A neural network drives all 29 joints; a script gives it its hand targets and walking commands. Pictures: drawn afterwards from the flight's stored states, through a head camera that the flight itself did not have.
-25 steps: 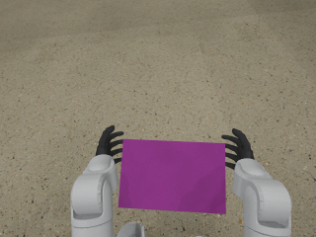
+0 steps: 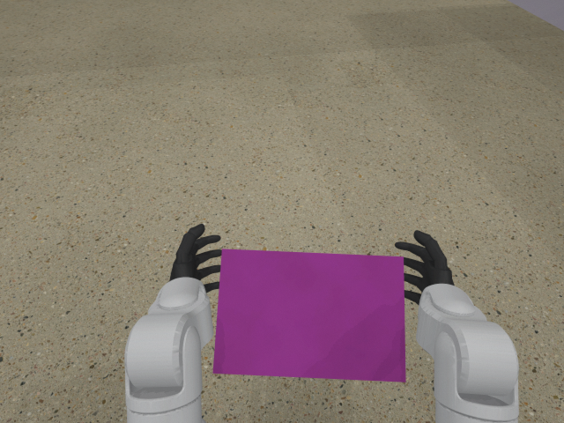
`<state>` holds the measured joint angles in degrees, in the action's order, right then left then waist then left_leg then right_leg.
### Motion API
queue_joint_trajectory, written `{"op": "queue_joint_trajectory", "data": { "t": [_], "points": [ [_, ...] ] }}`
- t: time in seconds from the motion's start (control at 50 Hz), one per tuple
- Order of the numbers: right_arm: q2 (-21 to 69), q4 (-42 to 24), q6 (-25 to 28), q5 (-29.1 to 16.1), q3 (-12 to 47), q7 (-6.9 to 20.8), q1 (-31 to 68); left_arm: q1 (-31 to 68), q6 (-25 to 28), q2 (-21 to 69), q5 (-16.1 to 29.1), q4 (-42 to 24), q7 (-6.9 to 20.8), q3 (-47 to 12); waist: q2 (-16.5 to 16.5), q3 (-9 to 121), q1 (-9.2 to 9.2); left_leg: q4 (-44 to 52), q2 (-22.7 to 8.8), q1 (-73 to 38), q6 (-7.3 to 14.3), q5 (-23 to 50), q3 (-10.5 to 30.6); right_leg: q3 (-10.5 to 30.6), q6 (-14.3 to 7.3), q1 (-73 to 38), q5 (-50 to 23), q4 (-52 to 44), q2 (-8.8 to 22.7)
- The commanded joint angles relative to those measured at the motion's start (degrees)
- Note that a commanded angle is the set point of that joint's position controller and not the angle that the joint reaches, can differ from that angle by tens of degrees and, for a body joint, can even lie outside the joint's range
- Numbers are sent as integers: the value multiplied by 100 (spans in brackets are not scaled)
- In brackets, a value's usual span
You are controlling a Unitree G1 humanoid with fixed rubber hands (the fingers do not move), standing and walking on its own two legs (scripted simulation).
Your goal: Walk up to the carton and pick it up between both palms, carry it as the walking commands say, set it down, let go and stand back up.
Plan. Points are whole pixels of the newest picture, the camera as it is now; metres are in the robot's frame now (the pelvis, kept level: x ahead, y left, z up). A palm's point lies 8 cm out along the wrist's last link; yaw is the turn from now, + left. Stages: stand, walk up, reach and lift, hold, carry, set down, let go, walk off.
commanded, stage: carry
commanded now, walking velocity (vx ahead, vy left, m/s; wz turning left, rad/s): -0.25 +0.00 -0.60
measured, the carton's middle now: (305, 305) +0.29 +0.02 +0.00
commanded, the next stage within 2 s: none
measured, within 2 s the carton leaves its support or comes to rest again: neither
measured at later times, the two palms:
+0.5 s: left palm out of the picture +0.11 +0.04 +0.09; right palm out of the picture +0.02 -0.24 +0.10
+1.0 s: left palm out of the picture -0.06 +0.09 +0.10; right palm out of the picture -0.11 -0.19 +0.09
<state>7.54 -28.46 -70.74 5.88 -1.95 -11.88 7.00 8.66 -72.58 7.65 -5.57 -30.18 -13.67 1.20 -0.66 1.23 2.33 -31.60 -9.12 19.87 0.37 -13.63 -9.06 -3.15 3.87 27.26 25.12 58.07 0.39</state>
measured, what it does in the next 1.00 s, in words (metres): walks backwards: right foot, then left foot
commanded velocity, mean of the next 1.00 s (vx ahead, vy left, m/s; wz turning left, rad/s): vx -0.12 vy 0.00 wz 0.13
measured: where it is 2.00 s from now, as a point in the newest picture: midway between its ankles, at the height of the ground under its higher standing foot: outside the picture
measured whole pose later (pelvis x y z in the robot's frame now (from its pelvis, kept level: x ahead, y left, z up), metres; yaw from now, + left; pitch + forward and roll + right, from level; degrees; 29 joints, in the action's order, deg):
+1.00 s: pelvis -0.33 +0.00 +0.00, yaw -8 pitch +2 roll +1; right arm 7.4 -25.8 -72.9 6.0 -1.4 -13.4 6.4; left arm 7.0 -71.2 7.6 -6.5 -24.7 -12.3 1.2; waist -0.4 3.5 -2.4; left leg -60.5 -0.2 33.3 -2.1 -22.2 -2.9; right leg -6.4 -0.4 15.5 14.3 27.8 3.4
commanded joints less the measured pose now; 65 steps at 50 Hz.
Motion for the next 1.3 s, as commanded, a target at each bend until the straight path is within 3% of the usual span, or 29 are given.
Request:
{"op": "queue_joint_trajectory", "data": {
  "t": [0.0, 0.06, 0.08, 0.1, 0.12, 0.14, 0.18, 0.36, 0.44, 0.48, 0.5, 0.52, 0.54, 0.58, 0.64, 0.74, 0.78, 0.8, 0.84, 0.86, 0.9, 0.98, 1.06, 1.1, 1.12, 1.14, 1.16, 1.2, 1.28],
  "points": [
    [5211, -258, 43, -1828, 2897, 1228, 1550, 1773, -48, 5433, 2162, -100, 1447, -3487, -1528, 1664, -406, 205, -1188, -1702, 710, 4289, 714, -508, -23, 13, 340, -1368, -143],
    [5319, -80, 25, -1849, 2960, 1224, 1663, 1700, -70, 5553, 2090, 240, 1479, -3347, -1426, 1784, -301, -129, -1195, -1487, 270, 3772, 519, -425, -145, -721, -976, -3472, -56],
    [5385, -22, 40, -1884, 2998, 1227, 1771, 1720, -42, 5603, 2066, 330, 1505, -3275, -934, 1695, -242, -536, -1037, -895, -63, 2825, 305, 50, -234, -1267, -1553, -4225, 244],
    [5416, -40, 60, -1889, 3053, 1219, 1893, 1655, -1, 5590, 2031, 417, 1540, -3173, 158, 1643, -222, -1224, -736, 652, -398, 191, 287, 1244, -459, -2295, -3058, -4037, 1123],
    [5524, -541, 64, -2023, 3432, 1295, 2225, 1668, 120, 5740, 1997, 440, 1564, -3101, 2566, 1646, -237, -2142, 184, 2198, -676, -2669, 26, 3075, -1329, -2573, -5996, -3653, 2411],
    [5806, -499, 90, -2108, 3510, 1330, 2413, 1878, 158, 5954, 2118, 195, 1585, -3176, 1742, 1592, -324, -3268, 129, 2153, -632, -2659, 770, 2413, -1426, -2549, -7500, -3063, 2101],
    [6102, -599, 192, -2403, 3787, 1397, 2864, 1943, 287, 5987, 2005, 59, 1620, -3092, 931, 1840, -331, -3728, 288, 1834, -477, -1500, 1033, 1270, -1023, -2228, -5726, -3090, 1365],
    [5824, -335, 116, -2407, 3778, 1359, 2364, 1545, 340, 5478, 1747, -110, 1515, -3017, 988, 2020, -201, -2437, 808, 1194, -311, -1462, 936, 2258, -1135, -1962, -2425, -4076, 1270],
    [5671, -129, 55, -2221, 3595, 1336, 2123, 1651, 276, 5371, 1820, -109, 1523, -3157, 1236, 1995, -165, -788, 1139, -176, -48, -1620, 610, 2106, -876, -1337, -1562, -4579, 1139],
    [5632, 34, 36, -2155, 3463, 1347, 1956, 1792, 242, 5373, 1867, -118, 1512, -3262, 1155, 1992, -240, 817, 1129, -1328, 15, -1097, 216, 1538, -412, -863, -934, -4540, 741],
    [5603, 116, 28, -2147, 3396, 1357, 1931, 1780, 224, 5352, 1848, -59, 1505, -3281, 646, 1941, -201, 1176, 716, -1886, 55, -1287, 607, 1294, -282, -350, -564, -4201, 531],
    [5473, 143, 50, -2076, 3282, 1372, 1830, 1812, 202, 5388, 1879, -97, 1502, -3374, -781, 1675, -353, 1737, -461, -1764, 461, -2109, 2157, 614, 45, 584, -415, -3303, -118],
    [5515, 18, 99, -2091, 3213, 1405, 2011, 2135, 199, 5485, 2025, -271, 1515, -3489, -1983, 1224, -372, 2306, -1784, -370, 941, -2209, 3399, 20, -93, 486, 205, -1328, -350],
    [5714, -228, 128, -2093, 3221, 1475, 2419, 2567, 255, 5835, 2138, -333, 1575, -3572, -937, 704, -290, 2419, -978, 1156, 749, -1552, 2138, 218, -142, -429, -214, 617, -351],
    [5630, -382, 173, -2068, 3186, 1464, 2370, 2434, 302, 5886, 2226, -297, 1561, -3610, -738, 1062, -265, 1550, -235, 70, 441, 306, 1191, 86, -156, -156, -432, 622, -217],
    [5232, -110, 57, -1933, 3124, 1330, 1892, 1839, 149, 5395, 2055, 63, 1403, -3434, -1217, 1583, -407, 808, -295, -1295, 724, 2268, 2267, -201, -170, -508, 192, -2627, -339],
    [5201, 73, 5, -1899, 3122, 1309, 1776, 1657, 113, 5346, 1996, 238, 1410, -3298, -1086, 1874, -294, 451, -200, -1027, 457, 2371, 2169, -120, -228, -1519, -921, -4189, -113],
    [5236, 165, -3, -1878, 3122, 1291, 1734, 1676, 108, 5334, 1982, 304, 1440, -3221, -693, 1930, -277, 202, -19, -317, 196, 1909, 1951, 353, -330, -2295, -1128, -4369, 470],
    [5270, -319, 8, -1900, 3405, 1313, 2162, 1688, 194, 5455, 1937, 480, 1514, -3139, 2069, 1529, -261, -1155, 931, 1867, -206, -1380, 800, 2185, -1207, -2649, -3493, -4087, 2551],
    [5500, -342, 21, -1985, 3503, 1317, 2440, 1895, 209, 5667, 2056, 277, 1548, -3218, 1572, 1295, -272, -2532, 899, 1866, -204, -1951, 758, 1724, -1437, -2373, -4655, -3845, 2503],
    [5703, -414, 60, -2194, 3653, 1374, 2766, 1941, 263, 5752, 2030, 70, 1568, -3156, 668, 1284, -264, -3553, 833, 1520, -209, -1226, 903, 765, -1236, -1740, -3457, -3792, 1945],
    [5677, -441, 26, -2348, 3729, 1375, 2690, 1787, 278, 5593, 1896, -49, 1513, -3036, 992, 1263, -287, -2690, 730, 1287, -287, -855, 577, 215, -974, -1699, -2257, -3772, 1640],
    [5519, -304, -52, -2265, 3604, 1353, 2354, 1599, 230, 5411, 1843, -121, 1433, -3128, 1221, 1466, -227, -811, 861, 579, -125, -1160, 269, 164, -941, -1743, -2493, -3372, 1803],
    [5441, -81, -96, -2165, 3487, 1356, 2046, 1469, 190, 5331, 1816, -12, 1403, -3155, 973, 1643, -280, 698, 998, -184, -84, -271, 99, -76, -636, -1585, -2542, -2798, 1669],
    [5427, 2, -103, -2120, 3423, 1356, 1942, 1454, 181, 5313, 1803, 7, 1400, -3187, 432, 1740, -259, 894, 581, -913, -27, -42, 669, -263, -413, -986, -2146, -2299, 1466],
    [5299, 84, -105, -2049, 3334, 1359, 1749, 1421, 155, 5304, 1807, -4, 1399, -3220, -789, 1732, -300, 968, -677, -1591, 375, 1456, 2376, -509, -40, 309, -707, -1496, 949],
    [5360, 214, -35, -2045, 3200, 1381, 1632, 1755, 136, 5389, 1940, -213, 1419, -3413, -2151, 1564, -418, 1085, -1310, -1530, 996, 2783, 3509, -588, 104, 1095, 1288, -541, 251],
    [5617, -79, 56, -2026, 3190, 1411, 1918, 2057, 178, 5756, 2138, -271, 1523, -3620, -967, 1519, -367, 1058, -727, -880, 1016, 1750, 2691, 140, 44, 799, 698, 480, 471],
    [5752, -376, 244, -1988, 3238, 1399, 2035, 2188, 307, 6087, 2406, -386, 1590, -3809, -702, 1716, -321, 1171, -154, -742, 819, 876, 2109, 50, 48, 431, -44, 110, 348]
  ]
}}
